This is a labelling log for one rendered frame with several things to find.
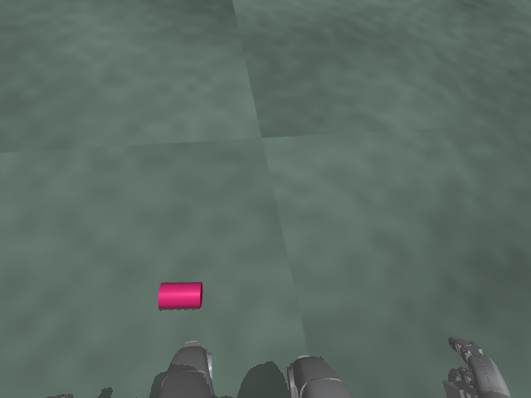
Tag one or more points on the can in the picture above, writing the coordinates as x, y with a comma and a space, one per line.
180, 295

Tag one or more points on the right robot hand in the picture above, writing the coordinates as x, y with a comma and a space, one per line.
482, 376

